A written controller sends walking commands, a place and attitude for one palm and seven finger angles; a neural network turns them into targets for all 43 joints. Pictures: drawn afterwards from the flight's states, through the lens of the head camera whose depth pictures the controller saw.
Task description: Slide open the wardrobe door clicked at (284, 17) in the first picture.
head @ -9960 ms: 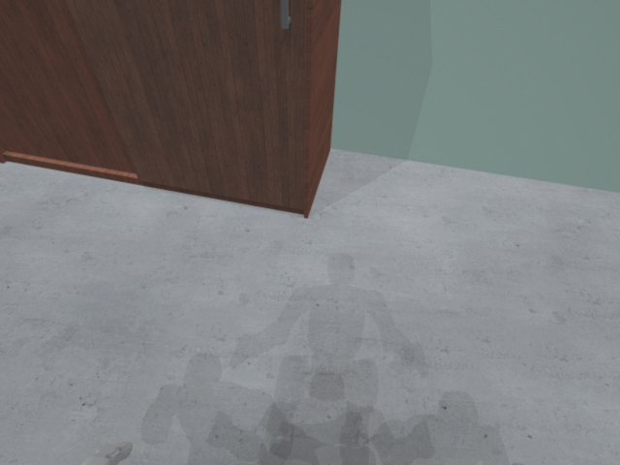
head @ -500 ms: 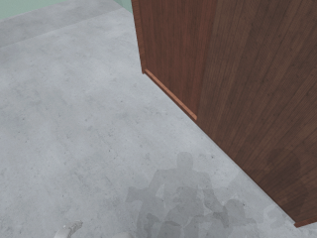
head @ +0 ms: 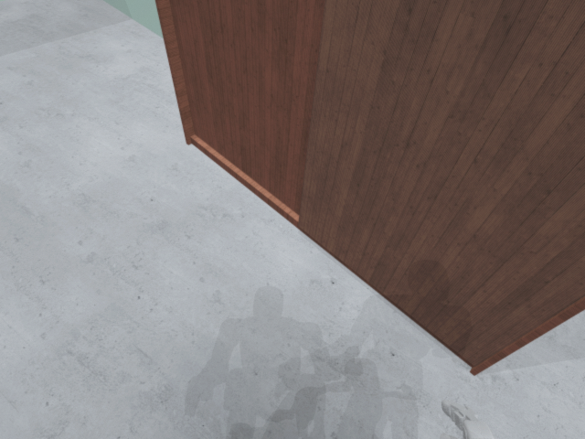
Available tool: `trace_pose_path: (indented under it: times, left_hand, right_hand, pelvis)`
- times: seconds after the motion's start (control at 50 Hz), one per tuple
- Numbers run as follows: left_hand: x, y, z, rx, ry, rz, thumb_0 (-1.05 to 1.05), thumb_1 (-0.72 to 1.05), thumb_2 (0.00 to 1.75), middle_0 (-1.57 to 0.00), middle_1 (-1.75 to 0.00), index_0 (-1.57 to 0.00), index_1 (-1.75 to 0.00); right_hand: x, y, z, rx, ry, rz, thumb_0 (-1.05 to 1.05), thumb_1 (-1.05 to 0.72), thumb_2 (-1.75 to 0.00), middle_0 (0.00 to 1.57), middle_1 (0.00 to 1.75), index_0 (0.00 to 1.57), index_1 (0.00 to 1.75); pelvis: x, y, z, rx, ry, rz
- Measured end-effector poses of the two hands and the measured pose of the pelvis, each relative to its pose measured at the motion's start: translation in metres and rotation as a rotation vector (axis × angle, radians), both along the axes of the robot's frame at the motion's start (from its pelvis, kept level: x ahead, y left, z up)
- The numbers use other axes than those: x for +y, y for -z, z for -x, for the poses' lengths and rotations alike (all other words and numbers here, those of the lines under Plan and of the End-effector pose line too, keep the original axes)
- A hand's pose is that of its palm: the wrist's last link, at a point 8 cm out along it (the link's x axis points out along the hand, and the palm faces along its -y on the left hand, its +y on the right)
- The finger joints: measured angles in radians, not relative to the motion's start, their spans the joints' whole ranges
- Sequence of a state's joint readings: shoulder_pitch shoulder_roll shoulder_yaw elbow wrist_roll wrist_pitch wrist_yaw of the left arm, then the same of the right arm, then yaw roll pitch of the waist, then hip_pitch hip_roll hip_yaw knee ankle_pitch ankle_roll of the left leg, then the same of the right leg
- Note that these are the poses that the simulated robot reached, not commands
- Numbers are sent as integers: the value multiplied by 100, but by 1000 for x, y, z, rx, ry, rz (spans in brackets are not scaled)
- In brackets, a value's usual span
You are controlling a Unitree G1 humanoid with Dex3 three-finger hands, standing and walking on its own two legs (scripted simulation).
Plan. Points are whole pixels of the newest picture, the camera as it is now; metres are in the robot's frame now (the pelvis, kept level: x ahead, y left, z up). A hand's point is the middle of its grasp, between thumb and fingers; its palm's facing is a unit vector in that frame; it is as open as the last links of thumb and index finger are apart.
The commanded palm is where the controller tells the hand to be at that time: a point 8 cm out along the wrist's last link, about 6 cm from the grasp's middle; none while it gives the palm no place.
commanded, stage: turn to face it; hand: right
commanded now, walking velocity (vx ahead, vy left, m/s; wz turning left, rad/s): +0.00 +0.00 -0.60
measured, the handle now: out of the picture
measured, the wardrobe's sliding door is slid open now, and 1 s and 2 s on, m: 0.00 0.00 0.00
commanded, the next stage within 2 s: take the last steps up to it in 1.02 s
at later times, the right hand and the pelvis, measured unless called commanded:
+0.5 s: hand out of the picture -0.08 -0.25 -0.19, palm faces +0.37 +0.90 -0.25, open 7.4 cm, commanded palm none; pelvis -0.05 -0.03 -0.01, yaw -19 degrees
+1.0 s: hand out of the picture -0.06 -0.24 -0.14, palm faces +0.50 +0.83 -0.25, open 7.4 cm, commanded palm none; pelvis -0.07 -0.02 +0.01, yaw -30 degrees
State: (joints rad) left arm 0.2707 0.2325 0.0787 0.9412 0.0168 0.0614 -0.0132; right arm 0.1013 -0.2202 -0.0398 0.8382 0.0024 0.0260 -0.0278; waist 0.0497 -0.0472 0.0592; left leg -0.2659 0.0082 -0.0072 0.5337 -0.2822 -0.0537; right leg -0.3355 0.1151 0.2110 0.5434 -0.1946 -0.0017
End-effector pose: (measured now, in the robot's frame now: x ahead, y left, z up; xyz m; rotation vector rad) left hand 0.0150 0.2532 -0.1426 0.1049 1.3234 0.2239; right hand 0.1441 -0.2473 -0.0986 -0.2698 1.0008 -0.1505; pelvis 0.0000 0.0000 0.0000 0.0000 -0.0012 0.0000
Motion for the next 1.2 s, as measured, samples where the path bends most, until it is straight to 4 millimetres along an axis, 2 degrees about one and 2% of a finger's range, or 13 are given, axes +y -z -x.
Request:
trace_pose_path:
  times: [0.04, 0.16, 0.28, 0.36, 0.46, 0.54, 0.68, 0.8, 0.9, 1.02, 1.08, 1.2]
  left_hand:
    - [10, 3, 0, 9, 15, 2, 0, 90, 90, -20, -30, -20, -30]
    - [29, -4, -13, 5, 95, -3, 0, 90, 90, -20, -30, -20, -30]
    - [25, -12, -37, 13, 204, -30, 0, 91, 90, -20, -30, -20, -30]
    - [3, -18, -66, -16, 299, -55, 0, 91, 90, -20, -30, -20, -30]
    - [-43, -23, -106, -123, 431, -96, 0, 91, 90, -20, -30, -20, -30]
    - [-77, -38, -117, -184, 498, -95, 0, 90, 90, -20, -30, -20, -30]
    - [-111, -45, -108, -179, 559, -64, 0, 90, 90, -20, -30, -20, -30]
    - [-115, -37, -89, -140, 567, -26, 0, 90, 90, -20, -30, -20, -30]
    - [-99, -26, -68, -78, 557, -10, 0, 90, 90, -20, -30, -20, -30]
    - [-64, -5, -52, 5, 554, 7, 0, 90, 90, -20, -30, -20, -30]
    - [-48, 4, -51, 32, 556, 15, 0, 90, 90, -20, -30, -20, -30]
    - [-32, -1, -59, 54, 598, 5, 0, 90, 90, -20, -30, -20, -30]
  right_hand:
    - [7, -3, 16, 4, 16, 9, 1, -91, -90, 20, 30, 20, 30]
    - [14, -6, 74, 67, 119, 0, 1, -90, -90, 21, 30, 20, 30]
    - [8, 5, 128, 117, 234, -33, 1, -90, -90, 21, 30, 21, 30]
    - [-7, 20, 171, 167, 315, -61, 1, -90, -90, 21, 30, 21, 30]
    - [-38, 50, 228, 229, 430, -98, 1, -90, -90, 21, 30, 21, 30]
    - [-57, 51, 258, 291, 494, -103, 1, -91, -90, 20, 30, 20, 30]
    - [-75, 30, 264, 213, 542, -97, 1, -91, -90, 20, 30, 20, 30]
    - [-75, 22, 257, 152, 561, -83, 1, -91, -90, 20, 30, 20, 30]
    - [-60, 17, 246, 119, 562, -78, 1, -91, -90, 20, 30, 20, 30]
    - [-26, 13, 241, 82, 576, -64, 1, -91, -90, 20, 30, 20, 30]
    - [-4, 13, 251, 90, 592, -56, 1, -91, -90, 20, 30, 20, 30]
    - [35, 10, 290, 156, 671, -93, 1, -91, -90, 21, 30, 20, 30]
  pelvis:
    - [6, 0, 5, -13, 25, 1]
    - [14, -9, 14, -35, 112, 29]
    - [10, -9, 23, -35, 199, 33]
    - [-2, -5, 31, -25, 254, 23]
    - [-27, 10, 45, -13, 328, 1]
    - [-39, 4, 52, -20, 352, -16]
    - [-51, -12, 62, -25, 420, -37]
    - [-48, -13, 66, -30, 464, -25]
    - [-36, -12, 69, -27, 497, -18]
    - [-10, -5, 68, -10, 534, 3]
    - [4, -2, 69, -15, 551, 10]
    - [15, -10, 71, -21, 600, 26]
